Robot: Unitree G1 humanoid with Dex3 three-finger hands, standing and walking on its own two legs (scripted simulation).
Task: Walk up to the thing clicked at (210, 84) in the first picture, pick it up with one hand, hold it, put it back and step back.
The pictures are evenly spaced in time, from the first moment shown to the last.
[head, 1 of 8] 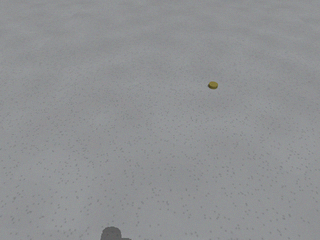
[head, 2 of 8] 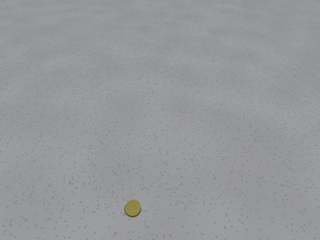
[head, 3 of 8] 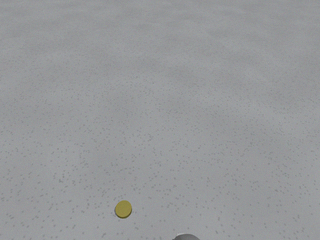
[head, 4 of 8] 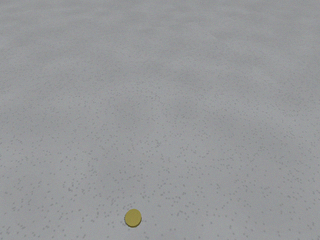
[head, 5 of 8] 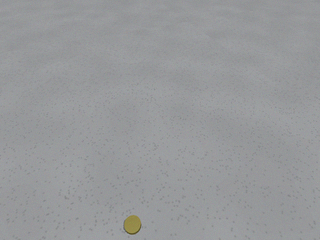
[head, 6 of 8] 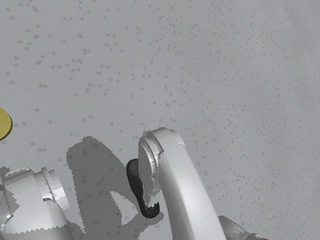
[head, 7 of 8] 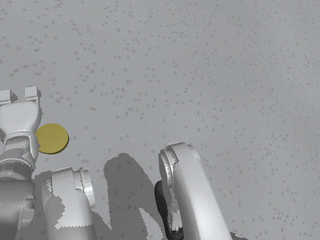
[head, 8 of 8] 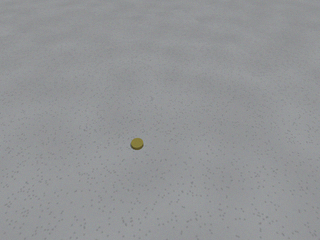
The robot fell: no
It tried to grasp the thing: yes
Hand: left
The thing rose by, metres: 0.69
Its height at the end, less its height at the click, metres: +0.00
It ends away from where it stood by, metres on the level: 0.01
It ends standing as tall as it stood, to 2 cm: yes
